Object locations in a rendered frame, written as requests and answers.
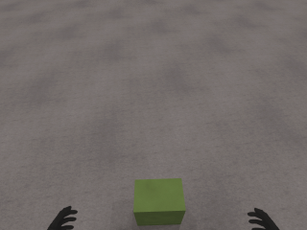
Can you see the carton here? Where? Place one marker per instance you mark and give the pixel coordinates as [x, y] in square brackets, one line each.
[158, 201]

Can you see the robot left hand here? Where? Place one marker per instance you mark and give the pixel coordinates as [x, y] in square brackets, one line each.
[61, 219]

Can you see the robot right hand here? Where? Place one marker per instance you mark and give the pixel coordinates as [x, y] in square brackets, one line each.
[265, 221]

